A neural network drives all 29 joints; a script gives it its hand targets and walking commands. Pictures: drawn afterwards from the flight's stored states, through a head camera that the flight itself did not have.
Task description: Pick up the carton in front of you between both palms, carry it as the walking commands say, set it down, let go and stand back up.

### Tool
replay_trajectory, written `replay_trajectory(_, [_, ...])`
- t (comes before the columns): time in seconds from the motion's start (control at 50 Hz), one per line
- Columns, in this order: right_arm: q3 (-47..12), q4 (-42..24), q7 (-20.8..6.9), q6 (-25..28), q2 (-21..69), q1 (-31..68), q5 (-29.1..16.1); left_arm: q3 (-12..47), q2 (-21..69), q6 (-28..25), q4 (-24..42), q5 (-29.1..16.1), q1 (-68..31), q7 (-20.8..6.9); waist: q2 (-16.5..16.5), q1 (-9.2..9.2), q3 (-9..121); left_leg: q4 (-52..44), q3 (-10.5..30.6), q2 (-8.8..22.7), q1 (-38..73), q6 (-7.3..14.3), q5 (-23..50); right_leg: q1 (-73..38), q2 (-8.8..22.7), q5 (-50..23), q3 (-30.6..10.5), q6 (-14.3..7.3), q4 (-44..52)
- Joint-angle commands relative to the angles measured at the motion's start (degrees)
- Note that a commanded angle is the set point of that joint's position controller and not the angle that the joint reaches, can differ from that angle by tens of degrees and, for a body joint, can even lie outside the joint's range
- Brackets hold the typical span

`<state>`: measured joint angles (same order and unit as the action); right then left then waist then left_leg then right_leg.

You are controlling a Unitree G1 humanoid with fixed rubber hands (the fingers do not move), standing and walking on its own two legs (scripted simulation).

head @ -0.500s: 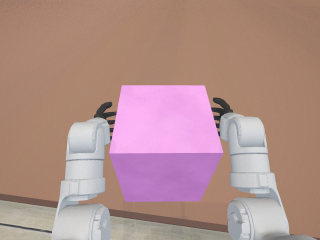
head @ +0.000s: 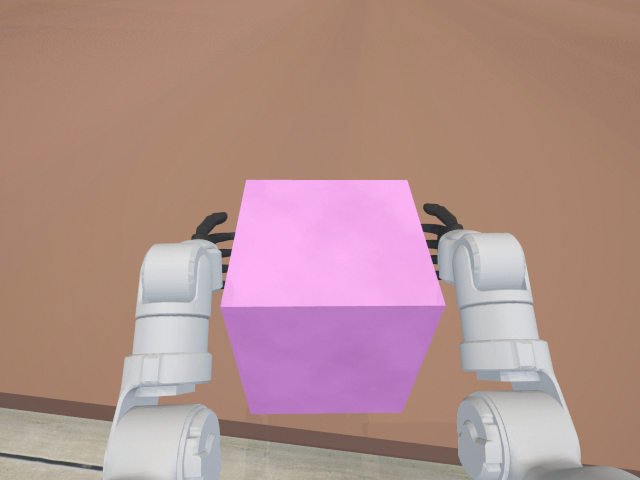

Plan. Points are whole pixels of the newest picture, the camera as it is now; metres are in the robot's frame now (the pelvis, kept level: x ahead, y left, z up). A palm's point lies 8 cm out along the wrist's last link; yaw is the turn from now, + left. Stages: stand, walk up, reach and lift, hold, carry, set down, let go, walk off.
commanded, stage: carry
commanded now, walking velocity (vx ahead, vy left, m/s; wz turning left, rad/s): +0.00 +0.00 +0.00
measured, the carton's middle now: (326, 300) +0.34 +0.00 +0.05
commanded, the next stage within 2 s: none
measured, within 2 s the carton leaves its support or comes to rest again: neither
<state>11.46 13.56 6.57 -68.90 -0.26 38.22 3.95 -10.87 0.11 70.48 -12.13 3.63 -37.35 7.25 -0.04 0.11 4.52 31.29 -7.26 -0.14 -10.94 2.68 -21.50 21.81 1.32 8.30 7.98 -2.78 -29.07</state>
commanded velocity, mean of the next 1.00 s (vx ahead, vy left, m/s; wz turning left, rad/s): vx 0.00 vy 0.00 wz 0.00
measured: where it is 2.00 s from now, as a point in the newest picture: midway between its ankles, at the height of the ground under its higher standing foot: outside the picture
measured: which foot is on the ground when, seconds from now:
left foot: down 0.00-1.00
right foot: down 0.00-1.00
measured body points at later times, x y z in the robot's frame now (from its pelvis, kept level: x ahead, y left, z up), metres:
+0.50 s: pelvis -0.01 +0.01 +0.00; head -0.03 +0.01 +0.45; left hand +0.34 +0.16 +0.12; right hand +0.34 -0.15 +0.12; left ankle -0.05 +0.08 -0.73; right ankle +0.08 -0.10 -0.73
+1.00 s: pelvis -0.02 +0.02 +0.00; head -0.03 +0.02 +0.45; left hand +0.34 +0.17 +0.11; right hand +0.34 -0.14 +0.12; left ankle -0.05 +0.08 -0.73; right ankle +0.08 -0.10 -0.73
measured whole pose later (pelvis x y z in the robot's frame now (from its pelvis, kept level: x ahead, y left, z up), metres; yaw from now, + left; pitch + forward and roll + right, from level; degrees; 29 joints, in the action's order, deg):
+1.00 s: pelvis -0.02 +0.02 +0.00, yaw +0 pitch +1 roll +0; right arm 11.8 12.0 6.6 -69.0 0.0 38.2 4.0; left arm -11.2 0.3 70.7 -10.7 3.9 -37.6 7.2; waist 0.0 0.5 3.2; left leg 33.3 -8.4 -0.7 -13.5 4.1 -21.0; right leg 23.4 2.5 6.1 7.4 -1.6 -28.8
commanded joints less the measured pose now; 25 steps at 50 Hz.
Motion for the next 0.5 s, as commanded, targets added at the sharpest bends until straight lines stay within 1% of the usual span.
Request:
replay_trajectory(0.0, [-32.2,-5.8,-14.1,0.7,65.2,40.0,-24.8,31.8,63.3,-2.3,7.0,-24.1,-42.8,-13.9,0.2,0.08,18.8,-5.5,6.9,8.4,-0.3,0.2,12.0,-12.0,7.5,-8.7,-8.4,-1.1,2.3])
replay_trajectory(0.48, [-33.0,-7.4,-14.3,0.5,65.4,40.3,-25.2,32.2,63.1,-2.0,8.0,-23.9,-42.3,-13.7,0.4,0.40,20.1,-4.2,7.0,8.7,-0.1,0.6,16.1,-11.4,7.3,-10.1,-7.7,-1.0,1.6])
